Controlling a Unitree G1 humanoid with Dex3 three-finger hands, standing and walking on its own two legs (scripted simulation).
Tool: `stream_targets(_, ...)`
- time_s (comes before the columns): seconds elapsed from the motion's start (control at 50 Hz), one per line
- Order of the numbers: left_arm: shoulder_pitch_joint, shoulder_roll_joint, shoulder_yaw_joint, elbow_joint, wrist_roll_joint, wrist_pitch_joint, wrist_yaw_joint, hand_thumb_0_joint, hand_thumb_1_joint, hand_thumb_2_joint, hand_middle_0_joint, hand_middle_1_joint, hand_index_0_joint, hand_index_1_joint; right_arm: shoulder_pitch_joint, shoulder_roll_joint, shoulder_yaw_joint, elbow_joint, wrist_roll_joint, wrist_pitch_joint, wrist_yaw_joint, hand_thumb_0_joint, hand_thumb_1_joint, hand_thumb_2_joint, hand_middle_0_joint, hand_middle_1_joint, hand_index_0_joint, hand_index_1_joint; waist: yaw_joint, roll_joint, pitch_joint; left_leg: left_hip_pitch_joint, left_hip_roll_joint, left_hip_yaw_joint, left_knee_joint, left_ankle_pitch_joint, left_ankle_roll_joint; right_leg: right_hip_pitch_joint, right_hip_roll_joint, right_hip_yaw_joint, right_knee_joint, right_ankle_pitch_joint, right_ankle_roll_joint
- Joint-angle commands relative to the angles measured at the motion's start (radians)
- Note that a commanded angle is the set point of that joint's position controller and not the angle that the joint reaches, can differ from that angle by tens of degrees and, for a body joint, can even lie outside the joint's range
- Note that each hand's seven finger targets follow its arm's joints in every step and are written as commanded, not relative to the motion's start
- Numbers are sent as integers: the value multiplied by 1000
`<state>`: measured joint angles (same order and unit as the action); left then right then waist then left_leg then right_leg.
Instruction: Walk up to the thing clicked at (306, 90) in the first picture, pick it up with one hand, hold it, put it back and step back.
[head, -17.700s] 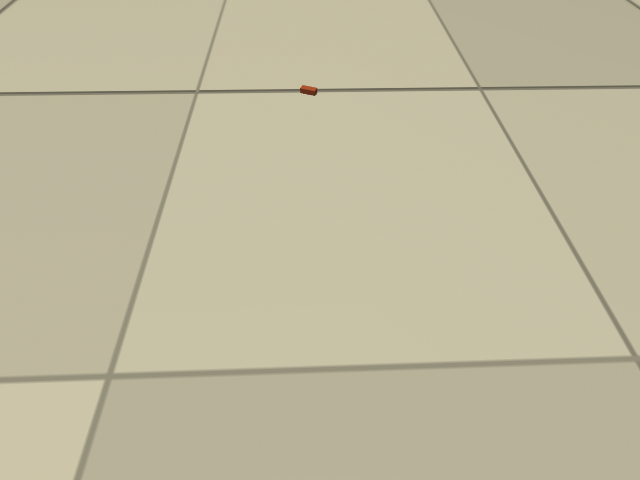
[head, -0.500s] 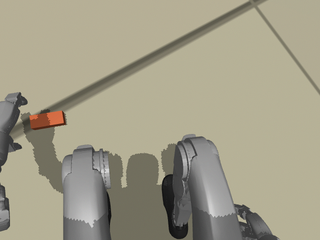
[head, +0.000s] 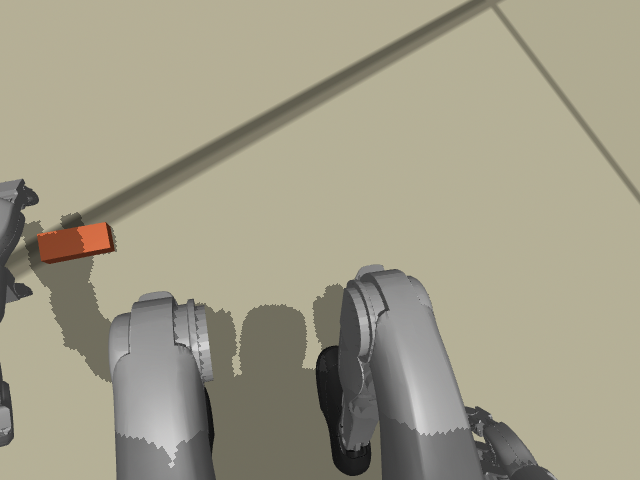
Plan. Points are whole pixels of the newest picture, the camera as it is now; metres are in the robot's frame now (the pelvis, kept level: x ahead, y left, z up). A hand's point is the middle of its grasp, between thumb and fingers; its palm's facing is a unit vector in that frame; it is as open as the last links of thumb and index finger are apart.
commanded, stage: rise first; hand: left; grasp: from above
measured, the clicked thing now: (77, 242) +0.43 +0.30 -0.30
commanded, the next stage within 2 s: approach in 1.38 s
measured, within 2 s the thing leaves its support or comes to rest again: neither
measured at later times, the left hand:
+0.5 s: hand (2, 256) +0.39 +0.33 -0.17, palm faces -0.44 -0.13 -0.89, open 11.9 cm
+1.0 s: hand (6, 252) +0.39 +0.33 -0.18, palm faces -0.43 -0.12 -0.90, open 11.3 cm
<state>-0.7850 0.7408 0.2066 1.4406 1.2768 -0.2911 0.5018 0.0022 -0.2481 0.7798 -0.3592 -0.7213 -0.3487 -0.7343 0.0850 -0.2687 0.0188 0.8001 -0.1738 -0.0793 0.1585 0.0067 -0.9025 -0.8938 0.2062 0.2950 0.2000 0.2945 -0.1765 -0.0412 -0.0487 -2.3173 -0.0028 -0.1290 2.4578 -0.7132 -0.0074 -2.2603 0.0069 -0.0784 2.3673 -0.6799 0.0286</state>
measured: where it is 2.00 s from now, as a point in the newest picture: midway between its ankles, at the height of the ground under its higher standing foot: (273, 450)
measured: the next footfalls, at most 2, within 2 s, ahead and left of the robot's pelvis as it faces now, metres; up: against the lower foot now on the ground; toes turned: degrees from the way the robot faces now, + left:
none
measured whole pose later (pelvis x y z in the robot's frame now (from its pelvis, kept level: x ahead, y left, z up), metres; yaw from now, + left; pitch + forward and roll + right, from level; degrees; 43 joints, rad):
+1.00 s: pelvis +0.00 +0.00 +0.00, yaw +0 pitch +32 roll -8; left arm -0.79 0.74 0.20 1.45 1.28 -0.27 0.51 0.00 -0.09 0.64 -0.50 -0.61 -0.49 -0.62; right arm 0.10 -0.27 0.02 0.81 -0.17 -0.10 0.18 0.01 -0.91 -0.89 0.21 0.29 0.20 0.29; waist -0.19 -0.03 -0.06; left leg -2.32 -0.01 -0.13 2.46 -0.71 0.00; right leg -2.26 0.01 -0.08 2.36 -0.68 0.03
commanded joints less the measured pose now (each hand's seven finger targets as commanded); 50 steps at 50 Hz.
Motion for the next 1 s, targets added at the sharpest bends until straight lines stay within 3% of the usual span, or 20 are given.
stream_targets(0.0,-248,282,24,-148,-16,-4,40,0,-240,766,-383,-698,-361,-720,175,-248,-82,-18,1,-10,-8,0,-899,-899,200,300,200,300,10,292,-640,505,-17,89,-278,159,43,277,31,-73,-229,155,-54)
stream_targets(0.14,-210,284,39,-161,-21,15,45,0,-215,746,-410,-659,-384,-686,173,-255,-86,-23,9,-11,-3,0,-897,-899,200,300,200,300,24,341,-666,544,-16,81,-301,184,34,262,28,-80,-214,175,-53)
stream_targets(0.2,-214,251,8,-154,-21,22,31,0,-198,729,-424,-661,-403,-685,177,-248,-86,-23,14,-11,1,0,-900,-900,200,300,200,300,14,328,-645,520,-18,79,-304,167,35,255,28,-78,-223,165,-57)
stream_targets(0.3,-198,247,11,-173,-42,22,16,0,-173,711,-441,-644,-422,-664,187,-251,-89,-23,18,-13,4,0,-899,-899,200,300,200,300,20,290,-652,515,-20,83,-301,188,39,285,28,-73,-231,188,-54)
stream_targets(0.34,-218,241,1,-168,-39,24,10,0,-165,704,-450,-643,-430,-664,192,-249,-85,-25,17,-14,5,0,-900,-899,200,300,200,300,3,280,-628,494,-21,94,-281,191,45,302,28,-68,-242,201,-50)
stream_targets(0.38,-208,275,26,-173,-37,17,8,0,-163,703,-451,-638,-431,-659,198,-253,-87,-18,18,-12,7,0,-900,-899,200,300,200,300,15,267,-653,494,-22,92,-279,208,45,321,27,-68,-238,212,-51)
stream_targets(0.4,-188,248,13,-133,-43,16,5,0,-158,699,-451,-639,-434,-658,197,-250,-81,-20,17,-13,8,0,-900,-900,200,300,200,300,13,242,-635,487,-22,93,-274,213,45,324,28,-66,-242,217,-51)
stream_targets(0.44,-213,255,15,-139,-40,3,3,0,-158,699,-454,-639,-436,-659,197,-253,-83,-21,17,-14,9,0,-901,-900,200,300,200,300,3,242,-624,479,-23,92,-276,187,46,312,29,-68,-244,192,-52)
stream_targets(0.52,-224,294,36,-135,-24,-22,12,0,-141,683,-472,-625,-453,-645,185,-249,-75,-20,5,-12,6,0,-901,-900,200,300,200,300,14,233,-624,451,-26,99,-260,158,47,327,32,-63,-251,164,-54)
stream_targets(0.54,-209,265,22,-111,-19,-21,15,0,-140,683,-474,-624,-455,-645,183,-246,-71,-18,0,-11,7,0,-902,-900,200,300,200,300,10,237,-631,456,-28,101,-264,161,47,333,31,-62,-254,165,-52)
stream_targets(0.56,-250,287,25,-152,-19,-28,21,0,-138,680,-468,-627,-451,-645,181,-247,-75,-15,3,-11,6,0,-901,-900,200,300,200,300,9,245,-644,461,-27,101,-261,156,46,329,33,-60,-254,163,-54)
stream_targets(0.68,-259,286,30,-124,0,-18,51,0,-124,665,-486,-608,-468,-628,174,-260,-76,-8,-3,-18,3,0,-901,-900,200,300,200,300,4,310,-632,514,-22,86,-288,145,38,263,31,-81,-231,140,-51)
stream_targets(0.78,-254,247,-6,-111,1,10,51,0,-102,643,-487,-617,-479,-625,180,-253,-77,-4,-1,-24,8,0,-900,-899,200,300,200,300,-6,321,-625,519,-22,87,-294,156,36,249,30,-83,-227,155,-52)
stream_targets(0.82,-236,278,23,-124,-8,17,54,0,-99,638,-493,-609,-485,-619,177,-260,-85,-5,4,-25,8,0,-901,-899,200,300,200,300,8,314,-664,534,-21,87,-287,187,36,268,31,-80,-225,185,-52)
stream_targets(0.88,-219,260,16,-107,-16,28,47,0,-91,629,-486,-623,-484,-625,178,-257,-79,-4,1,-27,15,0,-900,-898,200,300,200,300,6,302,-648,514,-23,89,-281,208,39,283,30,-81,-219,209,-49)
stream_targets(0.94,-254,290,29,-122,-15,23,38,0,-95,635,-495,-609,-487,-618,183,-260,-77,-9,3,-26,17,0,-901,-899,200,300,200,300,-2,302,-642,505,-21,83,-284,195,40,277,29,-82,-218,196,-50)
stream_targets(0.98,-229,289,34,-112,-20,19,30,0,-76,621,-509,-601,-502,-608,180,-260,-75,-13,4,-28,19,0,-901,-899,200,300,200,300,9,290,-626,494,-23,82,-291,177,40,278,27,-81,-220,176,-52)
